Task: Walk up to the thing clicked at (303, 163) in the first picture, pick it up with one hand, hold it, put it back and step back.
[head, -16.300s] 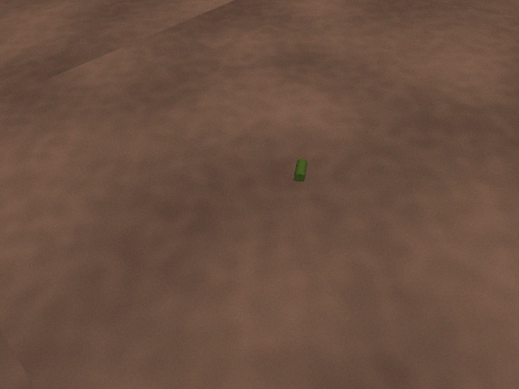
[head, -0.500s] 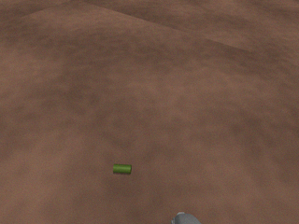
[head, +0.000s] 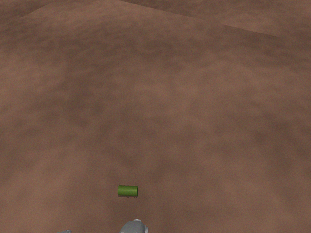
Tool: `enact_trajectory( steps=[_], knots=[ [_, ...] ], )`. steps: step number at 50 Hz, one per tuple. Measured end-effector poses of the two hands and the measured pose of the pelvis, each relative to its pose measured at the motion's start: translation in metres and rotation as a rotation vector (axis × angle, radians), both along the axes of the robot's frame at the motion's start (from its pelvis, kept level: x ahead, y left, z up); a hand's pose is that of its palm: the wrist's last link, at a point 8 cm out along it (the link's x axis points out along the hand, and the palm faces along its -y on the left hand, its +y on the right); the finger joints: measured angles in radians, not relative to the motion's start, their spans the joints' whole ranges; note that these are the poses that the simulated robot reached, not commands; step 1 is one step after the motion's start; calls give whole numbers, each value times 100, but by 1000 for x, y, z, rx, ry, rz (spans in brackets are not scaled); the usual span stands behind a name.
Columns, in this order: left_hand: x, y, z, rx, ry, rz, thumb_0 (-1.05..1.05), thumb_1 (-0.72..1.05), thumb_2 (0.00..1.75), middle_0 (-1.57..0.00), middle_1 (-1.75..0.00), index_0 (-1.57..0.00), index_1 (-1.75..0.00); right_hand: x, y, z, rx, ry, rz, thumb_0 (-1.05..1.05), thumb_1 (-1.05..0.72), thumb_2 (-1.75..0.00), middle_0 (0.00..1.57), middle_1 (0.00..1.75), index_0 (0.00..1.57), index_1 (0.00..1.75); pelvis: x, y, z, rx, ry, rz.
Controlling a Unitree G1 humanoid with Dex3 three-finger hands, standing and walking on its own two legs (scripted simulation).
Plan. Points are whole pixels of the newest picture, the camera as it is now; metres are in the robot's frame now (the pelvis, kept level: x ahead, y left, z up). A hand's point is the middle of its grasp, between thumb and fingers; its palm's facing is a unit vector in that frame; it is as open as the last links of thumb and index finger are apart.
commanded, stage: walk up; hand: left
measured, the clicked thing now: (128, 190) +0.44 +0.25 -0.74
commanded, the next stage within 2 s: none
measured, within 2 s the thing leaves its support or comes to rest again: neither
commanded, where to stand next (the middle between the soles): +0.07 +0.00 m, yaw +2 degrees
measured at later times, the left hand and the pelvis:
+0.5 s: hand out of the picture +0.03 +0.26 -0.16, palm faces +0.00 -0.90 -0.43, open 7.4 cm; pelvis +0.00 -0.02 -0.02, yaw +1 degrees
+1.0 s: hand out of the picture +0.03 +0.26 -0.15, palm faces +0.02 -0.93 -0.36, open 7.4 cm; pelvis -0.03 +0.01 -0.01, yaw +3 degrees
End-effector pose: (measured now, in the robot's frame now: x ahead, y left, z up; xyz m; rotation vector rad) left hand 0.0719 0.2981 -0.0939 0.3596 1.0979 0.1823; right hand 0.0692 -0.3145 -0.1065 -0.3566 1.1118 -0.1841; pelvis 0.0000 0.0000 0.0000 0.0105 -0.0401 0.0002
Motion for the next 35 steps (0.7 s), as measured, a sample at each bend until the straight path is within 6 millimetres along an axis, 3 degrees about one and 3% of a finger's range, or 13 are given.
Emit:
enact_trajectory(
  steps=[6,9,14,20,27,31,35],
  knots=[
    [11,14,-33,-21,29,48,0,90,90,-21,-30,-20,-30,28,9,-7,-49,26,30,0,-91,-90,20,30,20,30,18,7,-18,-13,-8,33],
    [16,18,-43,-29,48,80,0,90,90,-21,-30,-20,-30,38,16,-7,-50,31,42,0,-91,-90,20,30,20,30,18,8,-20,-5,-11,34],
    [12,15,-43,-27,84,79,0,90,90,-20,-30,-20,-30,55,18,-1,-42,-15,56,0,-90,-90,20,30,20,30,12,3,-17,-22,6,34],
    [-14,9,-37,34,101,83,0,90,90,-20,-30,-20,-30,69,4,-13,-11,-67,79,0,-90,-90,21,30,21,30,-1,-12,-24,-20,12,18],
    [-56,1,-12,81,136,105,0,90,90,-21,-30,-20,-30,56,-1,-18,50,-33,39,1,-90,-90,20,30,20,30,-5,-19,-12,8,-4,17],
    [-63,8,-5,93,128,106,0,90,90,-21,-30,-21,-30,45,0,-21,47,1,42,1,-90,-90,20,30,20,30,-11,-13,-9,9,3,39],
    [-65,21,-12,87,116,117,0,90,90,-21,-30,-21,-30,30,9,-25,33,40,55,1,-91,-90,20,30,20,30,-21,-7,-13,32,-6,55]
  ],
)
